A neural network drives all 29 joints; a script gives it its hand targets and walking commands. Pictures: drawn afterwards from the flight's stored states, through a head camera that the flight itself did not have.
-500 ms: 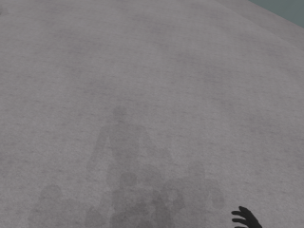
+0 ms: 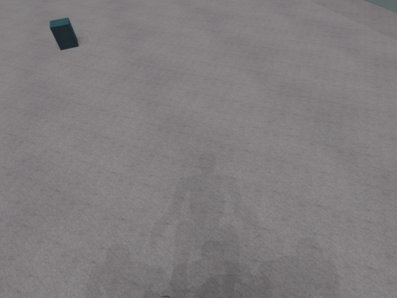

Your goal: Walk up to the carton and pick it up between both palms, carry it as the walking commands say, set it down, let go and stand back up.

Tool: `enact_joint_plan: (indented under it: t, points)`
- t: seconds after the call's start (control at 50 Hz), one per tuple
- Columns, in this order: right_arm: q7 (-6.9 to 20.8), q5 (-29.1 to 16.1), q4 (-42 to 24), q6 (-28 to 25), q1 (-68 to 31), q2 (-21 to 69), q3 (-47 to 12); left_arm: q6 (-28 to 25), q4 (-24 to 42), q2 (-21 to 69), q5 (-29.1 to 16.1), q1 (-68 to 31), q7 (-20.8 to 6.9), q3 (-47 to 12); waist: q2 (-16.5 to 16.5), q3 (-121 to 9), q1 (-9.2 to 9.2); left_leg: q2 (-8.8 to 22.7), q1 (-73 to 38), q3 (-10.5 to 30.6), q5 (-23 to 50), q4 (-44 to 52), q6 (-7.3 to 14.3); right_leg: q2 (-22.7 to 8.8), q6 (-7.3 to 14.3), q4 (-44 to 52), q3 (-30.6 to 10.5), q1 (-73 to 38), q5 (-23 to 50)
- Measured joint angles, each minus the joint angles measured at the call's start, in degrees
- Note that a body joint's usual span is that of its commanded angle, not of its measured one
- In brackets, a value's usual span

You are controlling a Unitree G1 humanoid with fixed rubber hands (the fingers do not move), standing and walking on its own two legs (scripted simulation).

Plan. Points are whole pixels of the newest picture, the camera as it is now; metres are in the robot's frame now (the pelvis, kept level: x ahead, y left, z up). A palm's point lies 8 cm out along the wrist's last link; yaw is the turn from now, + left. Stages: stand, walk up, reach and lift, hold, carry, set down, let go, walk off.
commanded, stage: walk up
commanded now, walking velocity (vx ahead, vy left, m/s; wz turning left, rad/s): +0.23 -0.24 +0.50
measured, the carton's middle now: (64, 33) +2.94 +1.54 -0.66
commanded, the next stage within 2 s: none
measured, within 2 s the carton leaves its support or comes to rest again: neither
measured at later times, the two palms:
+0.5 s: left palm out of the picture +0.07 +0.34 -0.15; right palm (234, 212) +0.37 -0.08 -0.12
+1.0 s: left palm (64, 189) +0.48 +0.43 -0.14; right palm (228, 168) +0.53 -0.08 -0.15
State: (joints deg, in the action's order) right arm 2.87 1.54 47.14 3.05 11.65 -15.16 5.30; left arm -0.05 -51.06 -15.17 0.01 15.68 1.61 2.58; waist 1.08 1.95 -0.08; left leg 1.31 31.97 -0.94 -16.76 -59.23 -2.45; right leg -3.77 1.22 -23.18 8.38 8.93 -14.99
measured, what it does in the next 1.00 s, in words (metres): walks ahead, turning left: left foot, then right foot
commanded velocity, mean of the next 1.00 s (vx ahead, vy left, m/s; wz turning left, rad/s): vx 0.51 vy -0.06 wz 0.38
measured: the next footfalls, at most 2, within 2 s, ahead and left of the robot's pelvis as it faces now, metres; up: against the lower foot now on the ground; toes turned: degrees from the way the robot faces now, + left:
left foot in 0.38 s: +0.18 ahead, +0.20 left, +0.00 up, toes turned +17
right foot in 0.86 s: +0.59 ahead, +0.09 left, +0.00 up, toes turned +12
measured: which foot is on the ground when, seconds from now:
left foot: up 0.00-0.36, down 0.38-0.88, up 0.90-1.00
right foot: down 0.00-0.38, up 0.40-0.84, down 0.86-1.00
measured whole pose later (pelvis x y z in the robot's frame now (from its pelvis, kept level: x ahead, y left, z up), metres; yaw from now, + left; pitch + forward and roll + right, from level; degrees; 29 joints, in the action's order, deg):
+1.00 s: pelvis +0.47 +0.16 -0.02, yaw +23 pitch +1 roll -2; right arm -0.2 1.2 54.7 -3.1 22.2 -12.3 2.5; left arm -4.0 -53.0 -12.7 2.0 7.9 -0.8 3.4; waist 1.6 3.8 -3.2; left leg 3.7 22.8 1.2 -23.6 -73.2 1.6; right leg -1.0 2.5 -31.0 11.2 19.0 -12.6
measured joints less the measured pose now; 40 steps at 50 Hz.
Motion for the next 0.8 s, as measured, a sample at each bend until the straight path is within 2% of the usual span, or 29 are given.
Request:
enact_joint_plan:
  t: [0.06, 0.14, 0.24, 0.34, 0.38, 0.4, 0.44, 0.48, 0.58, 0.64, 0.72, 0.8]
  points:
    - [-0.22, -0.22, -0.09, 0.56, -0.25, 0.19, 0.08, 0.48, -2.74, -0.26, 0.44, 1.78, -0.58, 0.48, -0.58, -0.75, 1.25, 2.57, -0.92, -1.65, -1.46, 3.52, -1.15, -0.53, -0.08, 1.4, 2.88, -2.42, -0.65]
    - [0.69, 0.05, -0.22, 0.61, -3.4, -0.32, -1.21, -1.22, -3.61, 0.14, 1.9, 5.94, -1.29, 0.2, -1.2, -2.31, 4.21, 2.85, -2.67, -2.11, -0.12, 7.07, -0.2, -0.76, -0.74, 3.11, 5.56, -4.59, -1.82]
    - [2.16, 0.16, -2.01, -1.0, -10.23, -0.76, -2.34, -3.34, -5.64, -0.08, 2.57, 12.87, -1.73, 0.21, -2.69, -3.14, 7.64, 2.12, -3.48, -2.63, 2.73, 11.2, 1.57, -2.7, -3.35, 8.05, 7.34, -9.61, -1.94]
    - [2.43, 0.5, -3.44, -2.05, -16.05, -0.43, -3.55, -2.77, -7.79, -0.67, 2.28, 17.3, -2.15, -0.24, -4.51, -3.0, 9.56, -0.31, -6.21, -5.2, -1.52, 21.5, 4.2, -6.9, -7.27, 5.07, 9.72, -11.82, -6.72]
    - [1.7, 0.89, -3.46, -3.08, -16.6, -0.6, -3.67, -2.21, -8.15, -0.15, 1.65, 18.35, -2.21, -0.86, -3.88, -2.97, 8.95, -1.76, -9.12, -6.07, 1.79, 26.6, 6.06, -9.57, -7.46, -5.71, 9.7, -8.88, -10.9]
    - [0.98, 1.19, -3.19, -3.76, -16.08, -0.51, -3.67, -1.86, -7.9, 0.25, 1.56, 17.7, -2.22, -1.11, -3.6, -2.45, 8.23, -2.38, -8.64, -5.79, 2.44, 24.63, 6.4, -10.19, -6.72, -16.62, 6.52, -4.68, -13.13]
    - [-0.51, 0.55, -1.75, -4.67, -12.35, 0.05, -3.85, -1.79, -6.21, 0.96, 1.92, 14.56, -2.29, -1.54, -2.93, -1.26, 7.48, -3.08, -9.97, -4.86, -0.24, 22.91, 6.7, -8.03, -5.5, -35.56, -0.84, 4.71, -12.72]
    - [-1.42, -0.12, 0.81, -5.23, -6.77, 1.06, -3.72, -2.31, -4.44, 1.35, 1.74, 10.06, -2.4, -1.85, -2.64, -0.22, 6.33, -3.83, -14.05, -3.69, -1.05, 26.21, 6.44, -6.52, -5.35, -42.37, -3.81, 11.75, -8.54]
    - [-2.16, -1.0, 5.66, -6.35, 5.46, 2.65, -3.69, -1.92, -1.39, 0.96, 2.05, -0.75, -3.56, -1.39, -2.43, 2.23, 1.26, -4.89, -24.13, -0.6, -0.37, 35.16, 7.03, -5.53, -6.33, -37.98, -5.15, 23.79, -0.06]
    - [-2.54, -1.0, 7.56, -6.97, 10.82, 2.76, -3.56, -1.27, -0.01, -0.15, 2.12, -6.2, -4.06, -0.56, -2.57, 3.18, -1.54, -4.67, -29.2, 0.78, -1.32, 38.53, 6.75, -4.61, -5.95, -31.92, -4.82, 27.6, 4.98]
    - [-3.0, -0.7, 9.45, -7.39, 16.0, 2.65, -3.32, -0.83, 1.66, -0.73, 1.76, -12.92, -4.53, -0.06, -2.44, 3.61, -4.23, -3.85, -35.11, 2.14, -3.65, 41.8, 6.03, -2.49, -4.5, -21.61, -4.08, 28.04, 9.73]
    - [-3.49, -0.62, 10.99, -7.39, 19.26, 2.44, -2.99, -1.03, 3.88, 0.32, 1.5, -18.06, -4.52, -0.05, -1.56, 2.96, -6.15, -2.54, -39.55, 3.27, -7.55, 42.96, 5.03, -0.05, -2.91, -13.47, -2.57, 24.75, 9.18]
